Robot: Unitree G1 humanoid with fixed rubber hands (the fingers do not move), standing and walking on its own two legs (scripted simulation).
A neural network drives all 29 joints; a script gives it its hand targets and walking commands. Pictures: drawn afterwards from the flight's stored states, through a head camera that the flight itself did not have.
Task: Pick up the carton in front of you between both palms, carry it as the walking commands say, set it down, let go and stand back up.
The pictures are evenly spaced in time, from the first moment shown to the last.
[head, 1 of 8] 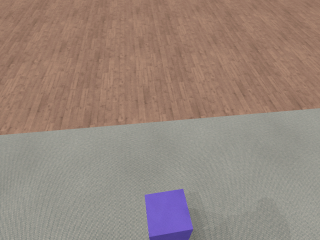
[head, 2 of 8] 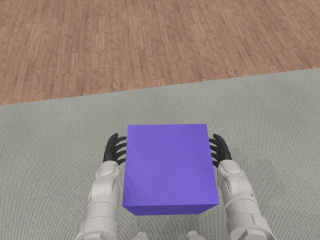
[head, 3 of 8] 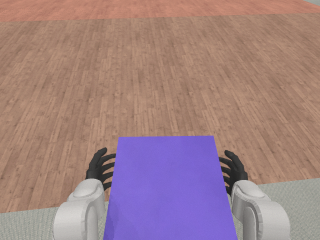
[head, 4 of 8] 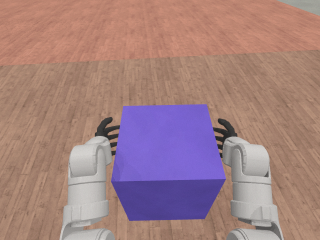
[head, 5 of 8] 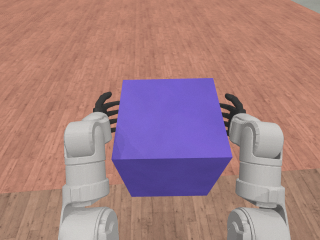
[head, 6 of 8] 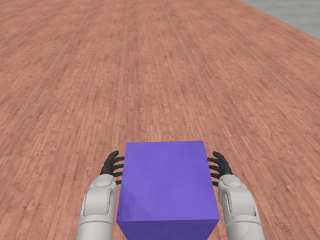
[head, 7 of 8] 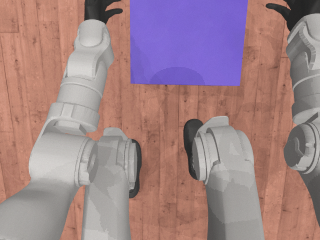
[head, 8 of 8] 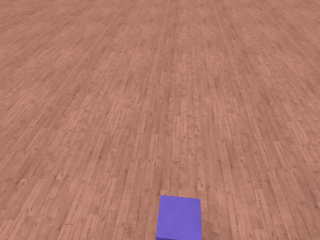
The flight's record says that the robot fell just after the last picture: no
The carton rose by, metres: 1.01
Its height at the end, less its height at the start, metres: +0.28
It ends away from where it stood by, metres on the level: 5.40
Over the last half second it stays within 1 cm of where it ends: yes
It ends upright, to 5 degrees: yes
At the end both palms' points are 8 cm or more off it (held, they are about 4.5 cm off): yes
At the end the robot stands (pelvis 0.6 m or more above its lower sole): yes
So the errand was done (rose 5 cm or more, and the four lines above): yes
